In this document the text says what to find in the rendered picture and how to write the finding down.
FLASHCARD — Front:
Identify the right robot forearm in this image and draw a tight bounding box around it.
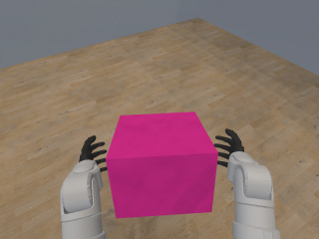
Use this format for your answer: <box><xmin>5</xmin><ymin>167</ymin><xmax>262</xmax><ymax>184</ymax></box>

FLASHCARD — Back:
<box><xmin>226</xmin><ymin>151</ymin><xmax>281</xmax><ymax>239</ymax></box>

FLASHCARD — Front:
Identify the left robot forearm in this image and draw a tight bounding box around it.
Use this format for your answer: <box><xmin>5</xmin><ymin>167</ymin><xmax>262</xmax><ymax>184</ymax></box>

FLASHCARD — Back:
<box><xmin>60</xmin><ymin>159</ymin><xmax>107</xmax><ymax>239</ymax></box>

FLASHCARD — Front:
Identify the carton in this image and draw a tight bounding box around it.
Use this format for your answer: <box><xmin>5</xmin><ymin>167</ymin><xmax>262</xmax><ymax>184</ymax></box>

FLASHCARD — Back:
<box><xmin>106</xmin><ymin>112</ymin><xmax>218</xmax><ymax>219</ymax></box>

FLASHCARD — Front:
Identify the robot right hand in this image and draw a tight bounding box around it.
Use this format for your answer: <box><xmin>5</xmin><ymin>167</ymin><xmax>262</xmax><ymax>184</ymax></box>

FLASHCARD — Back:
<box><xmin>214</xmin><ymin>128</ymin><xmax>244</xmax><ymax>167</ymax></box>

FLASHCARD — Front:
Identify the robot left hand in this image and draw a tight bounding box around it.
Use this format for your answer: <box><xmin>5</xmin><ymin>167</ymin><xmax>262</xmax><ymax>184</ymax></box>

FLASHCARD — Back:
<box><xmin>79</xmin><ymin>135</ymin><xmax>108</xmax><ymax>172</ymax></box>

